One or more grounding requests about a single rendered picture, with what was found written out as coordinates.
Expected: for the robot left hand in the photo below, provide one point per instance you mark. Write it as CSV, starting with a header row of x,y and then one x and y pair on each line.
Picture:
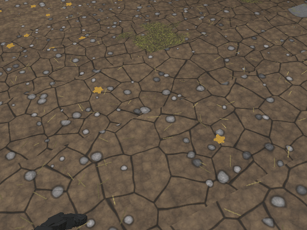
x,y
63,221

